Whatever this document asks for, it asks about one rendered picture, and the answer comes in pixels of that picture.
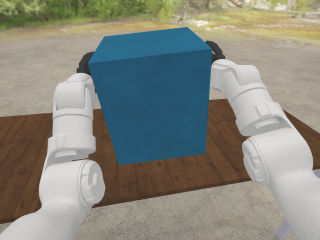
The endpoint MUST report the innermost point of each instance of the right robot hand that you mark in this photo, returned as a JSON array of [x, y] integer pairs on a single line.
[[216, 49]]

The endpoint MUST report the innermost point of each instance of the left robot hand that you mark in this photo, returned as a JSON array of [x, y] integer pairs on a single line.
[[83, 64]]

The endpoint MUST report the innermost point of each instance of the robot right upper arm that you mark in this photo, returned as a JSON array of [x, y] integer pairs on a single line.
[[281, 160]]

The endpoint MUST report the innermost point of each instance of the left robot forearm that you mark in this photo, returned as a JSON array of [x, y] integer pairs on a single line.
[[72, 130]]

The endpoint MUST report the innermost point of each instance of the table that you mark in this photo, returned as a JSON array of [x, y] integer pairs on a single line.
[[24, 147]]

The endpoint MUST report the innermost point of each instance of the right robot forearm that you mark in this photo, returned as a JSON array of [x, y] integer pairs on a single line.
[[256, 113]]

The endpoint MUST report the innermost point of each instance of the robot left upper arm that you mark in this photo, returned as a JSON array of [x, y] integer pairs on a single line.
[[68, 191]]

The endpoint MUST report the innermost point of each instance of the carton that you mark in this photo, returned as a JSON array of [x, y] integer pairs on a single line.
[[153, 88]]

